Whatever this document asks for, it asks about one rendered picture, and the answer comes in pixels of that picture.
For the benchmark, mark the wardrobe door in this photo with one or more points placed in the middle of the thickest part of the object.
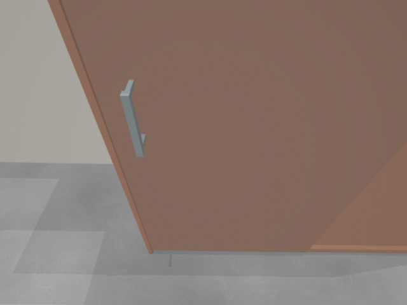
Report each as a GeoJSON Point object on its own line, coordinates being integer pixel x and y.
{"type": "Point", "coordinates": [264, 119]}
{"type": "Point", "coordinates": [378, 215]}

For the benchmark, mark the handle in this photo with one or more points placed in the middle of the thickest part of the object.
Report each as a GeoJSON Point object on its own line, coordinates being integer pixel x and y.
{"type": "Point", "coordinates": [138, 139]}

